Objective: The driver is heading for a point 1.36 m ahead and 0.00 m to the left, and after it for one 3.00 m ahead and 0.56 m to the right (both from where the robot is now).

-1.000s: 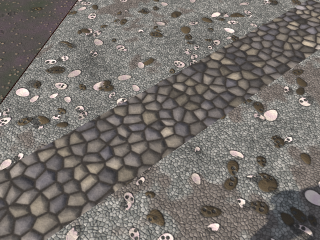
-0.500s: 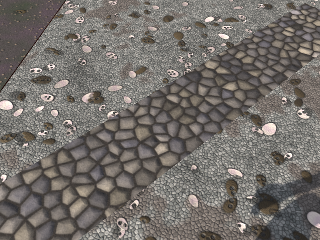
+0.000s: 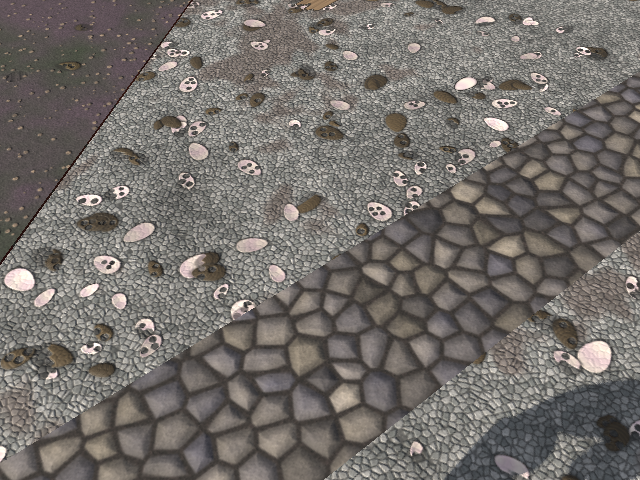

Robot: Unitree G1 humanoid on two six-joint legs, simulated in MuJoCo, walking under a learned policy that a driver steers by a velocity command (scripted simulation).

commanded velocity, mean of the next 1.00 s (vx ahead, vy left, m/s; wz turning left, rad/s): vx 0.50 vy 0.00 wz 0.00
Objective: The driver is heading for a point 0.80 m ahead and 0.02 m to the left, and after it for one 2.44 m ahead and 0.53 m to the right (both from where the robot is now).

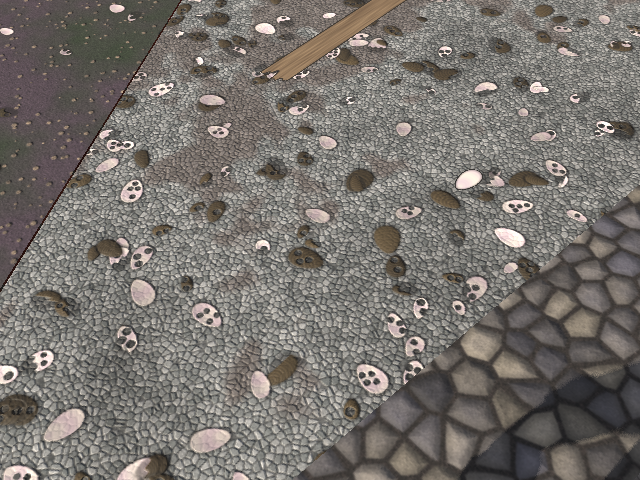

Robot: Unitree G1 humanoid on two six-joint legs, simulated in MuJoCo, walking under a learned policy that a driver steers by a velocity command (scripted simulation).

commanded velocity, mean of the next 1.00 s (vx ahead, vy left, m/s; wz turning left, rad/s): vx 0.50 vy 0.00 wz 0.00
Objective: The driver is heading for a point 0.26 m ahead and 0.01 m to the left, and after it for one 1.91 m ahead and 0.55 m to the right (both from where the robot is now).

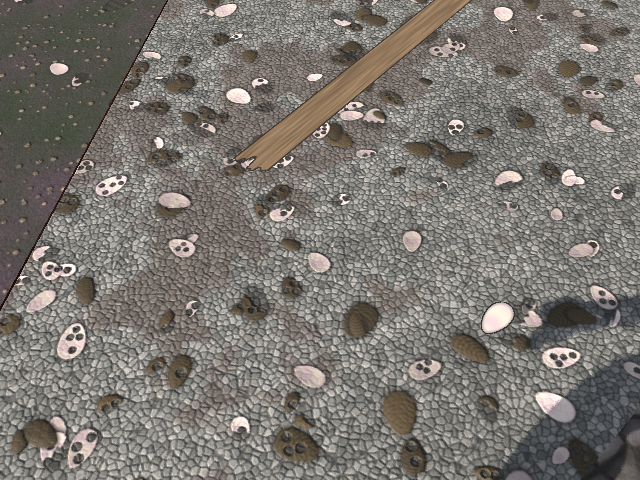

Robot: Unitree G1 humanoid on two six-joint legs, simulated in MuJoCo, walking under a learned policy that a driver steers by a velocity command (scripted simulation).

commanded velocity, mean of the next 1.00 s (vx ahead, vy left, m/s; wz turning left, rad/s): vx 0.13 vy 0.00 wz -0.36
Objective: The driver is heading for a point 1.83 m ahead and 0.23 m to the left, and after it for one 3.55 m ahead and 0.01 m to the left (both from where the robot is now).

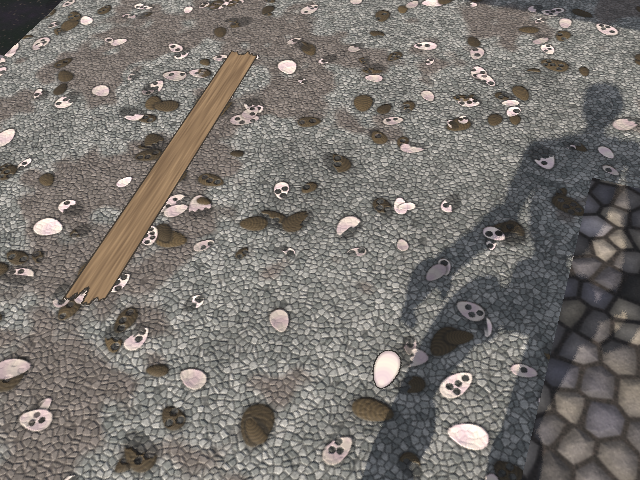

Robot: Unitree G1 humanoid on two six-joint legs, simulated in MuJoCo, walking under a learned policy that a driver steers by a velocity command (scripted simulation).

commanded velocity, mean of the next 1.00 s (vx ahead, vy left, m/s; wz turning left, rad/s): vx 0.00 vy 0.00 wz -0.04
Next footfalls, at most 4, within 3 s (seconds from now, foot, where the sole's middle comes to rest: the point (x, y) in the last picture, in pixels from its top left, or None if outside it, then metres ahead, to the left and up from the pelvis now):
0.24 left None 0.01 0.12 -0.78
1.78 left None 0.33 0.06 -0.78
2.14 right None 0.29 -0.13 -0.78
2.88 left None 0.43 0.10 -0.78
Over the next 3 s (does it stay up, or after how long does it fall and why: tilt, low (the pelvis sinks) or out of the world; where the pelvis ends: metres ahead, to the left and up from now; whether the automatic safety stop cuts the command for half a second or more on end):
stays up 0.41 0.03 0.00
